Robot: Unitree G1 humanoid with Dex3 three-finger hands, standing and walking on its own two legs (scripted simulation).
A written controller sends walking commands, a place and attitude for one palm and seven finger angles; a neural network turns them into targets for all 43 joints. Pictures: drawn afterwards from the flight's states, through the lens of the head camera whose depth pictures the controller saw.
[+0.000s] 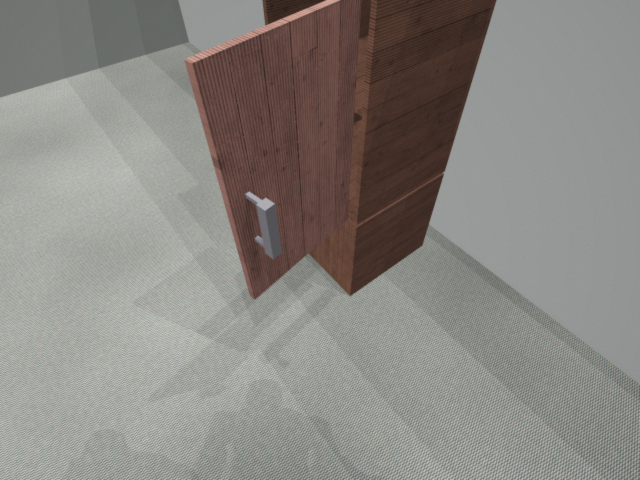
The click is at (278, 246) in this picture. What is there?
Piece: cupboard door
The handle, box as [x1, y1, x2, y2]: [245, 192, 281, 259]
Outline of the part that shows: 248,192 245,194 246,197 256,204 262,233 262,237 261,238 257,236 255,240 264,247 265,253 273,259 281,252 274,203 266,198 261,200 250,192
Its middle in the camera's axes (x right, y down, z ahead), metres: -0.12 -0.03 +0.77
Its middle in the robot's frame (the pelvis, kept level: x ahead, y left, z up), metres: +0.58 +0.15 -0.10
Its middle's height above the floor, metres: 0.69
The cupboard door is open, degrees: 100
